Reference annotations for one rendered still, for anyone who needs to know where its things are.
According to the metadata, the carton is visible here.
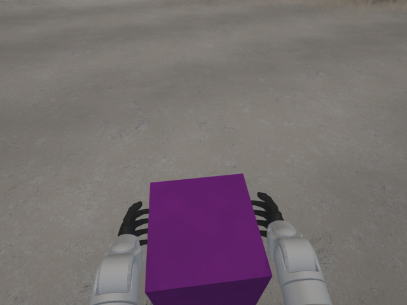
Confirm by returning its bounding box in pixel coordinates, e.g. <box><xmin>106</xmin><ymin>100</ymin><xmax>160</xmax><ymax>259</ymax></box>
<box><xmin>145</xmin><ymin>173</ymin><xmax>272</xmax><ymax>305</ymax></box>

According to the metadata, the robot left forearm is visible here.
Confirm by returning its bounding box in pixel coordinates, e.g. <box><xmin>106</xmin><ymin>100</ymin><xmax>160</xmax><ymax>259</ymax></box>
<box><xmin>90</xmin><ymin>234</ymin><xmax>142</xmax><ymax>305</ymax></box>

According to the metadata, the right robot hand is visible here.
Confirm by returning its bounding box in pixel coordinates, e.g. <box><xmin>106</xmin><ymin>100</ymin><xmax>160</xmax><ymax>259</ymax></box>
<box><xmin>251</xmin><ymin>192</ymin><xmax>283</xmax><ymax>237</ymax></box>

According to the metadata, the robot right forearm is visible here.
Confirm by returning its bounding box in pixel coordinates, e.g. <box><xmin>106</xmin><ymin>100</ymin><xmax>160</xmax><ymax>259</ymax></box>
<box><xmin>266</xmin><ymin>220</ymin><xmax>332</xmax><ymax>305</ymax></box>

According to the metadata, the left robot hand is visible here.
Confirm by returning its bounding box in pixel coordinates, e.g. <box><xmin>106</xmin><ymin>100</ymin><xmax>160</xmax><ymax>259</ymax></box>
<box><xmin>118</xmin><ymin>201</ymin><xmax>149</xmax><ymax>246</ymax></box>

